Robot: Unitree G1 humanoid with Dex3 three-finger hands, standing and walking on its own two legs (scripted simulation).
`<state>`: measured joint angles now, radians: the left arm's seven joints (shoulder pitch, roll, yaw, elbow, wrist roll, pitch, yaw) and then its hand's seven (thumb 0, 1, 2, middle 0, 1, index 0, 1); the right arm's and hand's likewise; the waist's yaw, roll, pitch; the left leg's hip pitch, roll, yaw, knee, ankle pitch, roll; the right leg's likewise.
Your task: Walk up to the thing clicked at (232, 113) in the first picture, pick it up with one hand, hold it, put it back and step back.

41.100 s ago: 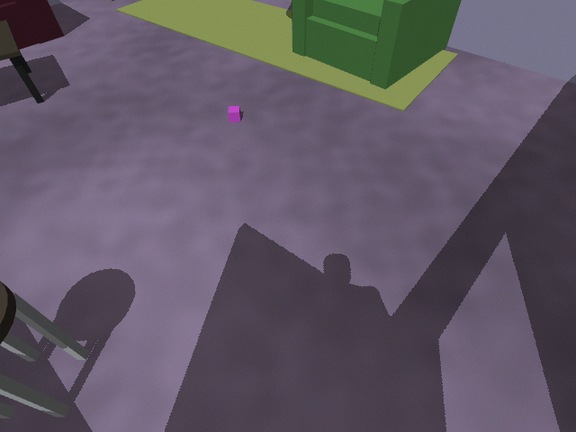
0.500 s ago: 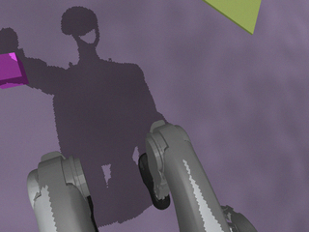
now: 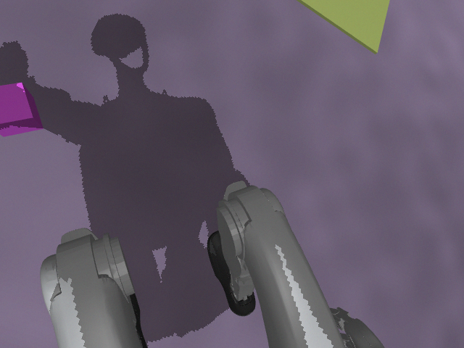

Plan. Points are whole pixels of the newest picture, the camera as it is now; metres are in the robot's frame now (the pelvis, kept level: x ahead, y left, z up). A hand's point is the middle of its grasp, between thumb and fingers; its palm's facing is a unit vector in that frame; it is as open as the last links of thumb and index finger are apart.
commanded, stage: rise first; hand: left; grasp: from above
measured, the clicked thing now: (12, 110) +0.56 +0.28 -0.29
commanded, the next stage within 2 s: approach in 1.56 s
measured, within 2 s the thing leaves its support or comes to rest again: neither
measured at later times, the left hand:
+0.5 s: hand out of the picture +0.52 +0.31 -0.17, palm faces -0.45 -0.06 -0.89, open 12.8 cm
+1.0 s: hand out of the picture +0.52 +0.31 -0.17, palm faces -0.45 -0.05 -0.89, open 13.0 cm
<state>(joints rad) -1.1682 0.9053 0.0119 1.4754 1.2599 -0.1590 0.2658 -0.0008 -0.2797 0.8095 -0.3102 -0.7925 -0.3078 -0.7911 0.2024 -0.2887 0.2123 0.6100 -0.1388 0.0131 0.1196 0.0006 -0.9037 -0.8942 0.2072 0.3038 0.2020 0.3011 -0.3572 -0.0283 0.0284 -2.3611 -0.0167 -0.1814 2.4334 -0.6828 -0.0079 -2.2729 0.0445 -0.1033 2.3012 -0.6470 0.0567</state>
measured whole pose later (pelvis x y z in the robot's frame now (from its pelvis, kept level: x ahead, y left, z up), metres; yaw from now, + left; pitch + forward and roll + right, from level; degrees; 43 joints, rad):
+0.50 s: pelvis +0.00 +0.00 +0.00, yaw +0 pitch +34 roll -12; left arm -1.17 0.92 0.02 1.46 1.27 -0.16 0.26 0.00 -0.30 0.83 -0.30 -0.79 -0.29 -0.80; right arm 0.21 -0.30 0.21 0.60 -0.14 0.01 0.12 0.00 -0.90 -0.89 0.21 0.30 0.20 0.30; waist -0.36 -0.03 0.04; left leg -2.37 -0.02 -0.19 2.44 -0.68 -0.01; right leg -2.28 0.04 -0.11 2.31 -0.64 0.06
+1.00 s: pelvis +0.00 +0.00 +0.00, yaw +0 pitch +34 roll -12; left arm -1.17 0.92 0.01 1.45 1.26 -0.16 0.25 0.00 -0.32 0.84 -0.29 -0.79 -0.28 -0.80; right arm 0.21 -0.31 0.22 0.59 -0.14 0.01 0.12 0.00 -0.90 -0.89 0.21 0.30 0.20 0.30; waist -0.36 -0.03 0.04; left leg -2.37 -0.02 -0.19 2.44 -0.68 -0.01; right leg -2.28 0.04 -0.11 2.30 -0.64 0.05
